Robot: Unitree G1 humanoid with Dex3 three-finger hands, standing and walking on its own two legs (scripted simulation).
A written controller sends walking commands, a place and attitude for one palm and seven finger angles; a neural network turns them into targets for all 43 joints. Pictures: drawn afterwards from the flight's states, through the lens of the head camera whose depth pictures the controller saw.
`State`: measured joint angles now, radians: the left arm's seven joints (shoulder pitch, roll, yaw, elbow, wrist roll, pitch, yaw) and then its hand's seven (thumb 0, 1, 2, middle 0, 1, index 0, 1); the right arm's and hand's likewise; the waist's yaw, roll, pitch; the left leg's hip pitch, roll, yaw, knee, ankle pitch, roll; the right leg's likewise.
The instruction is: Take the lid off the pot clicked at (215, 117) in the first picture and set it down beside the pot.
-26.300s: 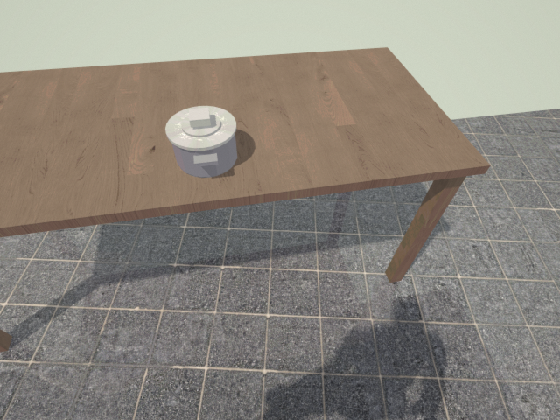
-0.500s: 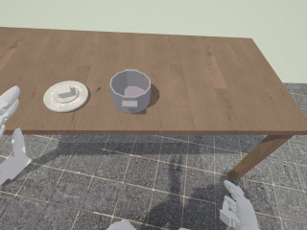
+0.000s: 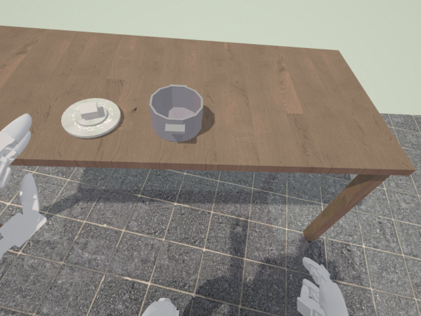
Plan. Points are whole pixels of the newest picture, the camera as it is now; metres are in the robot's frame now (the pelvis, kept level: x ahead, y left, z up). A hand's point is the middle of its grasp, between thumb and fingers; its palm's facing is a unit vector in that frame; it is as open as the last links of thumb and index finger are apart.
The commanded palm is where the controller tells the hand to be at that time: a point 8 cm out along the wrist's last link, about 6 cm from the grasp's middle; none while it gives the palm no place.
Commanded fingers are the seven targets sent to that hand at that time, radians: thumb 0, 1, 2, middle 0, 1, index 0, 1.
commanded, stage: step back with the hand held close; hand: left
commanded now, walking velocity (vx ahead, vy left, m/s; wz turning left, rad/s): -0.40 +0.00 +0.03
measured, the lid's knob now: (89, 110) +0.63 +0.38 -0.06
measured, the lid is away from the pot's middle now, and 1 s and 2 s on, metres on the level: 0.25 0.25 0.25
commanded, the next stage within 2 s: stop stepping back and stand still in 0.20 s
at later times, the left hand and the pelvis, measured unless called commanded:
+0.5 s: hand out of the picture +0.09 +0.22 +0.17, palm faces +0.24 -0.86 -0.45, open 7.4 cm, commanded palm +0.04 +0.28 +0.19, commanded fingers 0.00 0.90 0.90 -0.20 -0.30 -0.20 -0.30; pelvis -0.09 +0.01 -0.01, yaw -1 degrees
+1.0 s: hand out of the picture +0.05 +0.27 +0.18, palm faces +0.35 -0.84 -0.42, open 7.4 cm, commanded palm -0.01 +0.31 +0.19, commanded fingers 0.00 0.90 0.90 -0.20 -0.30 -0.20 -0.30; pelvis -0.14 +0.03 +0.01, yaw +0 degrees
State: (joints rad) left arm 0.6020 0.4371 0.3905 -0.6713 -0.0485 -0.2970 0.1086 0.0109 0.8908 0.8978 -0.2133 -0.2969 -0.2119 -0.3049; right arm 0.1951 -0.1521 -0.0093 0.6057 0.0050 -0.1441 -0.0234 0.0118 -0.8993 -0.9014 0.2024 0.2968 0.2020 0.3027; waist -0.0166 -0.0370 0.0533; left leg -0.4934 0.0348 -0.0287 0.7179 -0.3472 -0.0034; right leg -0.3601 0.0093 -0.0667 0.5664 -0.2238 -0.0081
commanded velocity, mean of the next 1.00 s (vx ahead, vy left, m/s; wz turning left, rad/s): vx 0.00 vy -0.02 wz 0.00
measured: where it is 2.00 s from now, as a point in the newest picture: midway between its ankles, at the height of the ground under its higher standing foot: outside the picture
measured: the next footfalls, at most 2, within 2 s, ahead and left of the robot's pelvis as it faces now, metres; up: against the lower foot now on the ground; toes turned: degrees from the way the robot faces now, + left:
left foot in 0.10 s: +0.07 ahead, +0.13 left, +0.00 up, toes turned +0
right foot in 0.32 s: +0.00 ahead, -0.13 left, +0.00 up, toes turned -3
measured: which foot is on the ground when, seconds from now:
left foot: up 0.00-0.08, down 0.10-0.34, up 0.36-0.50, down 0.52-1.00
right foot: down 0.00-0.12, up 0.14-0.30, down 0.32-0.86, up 0.88-1.00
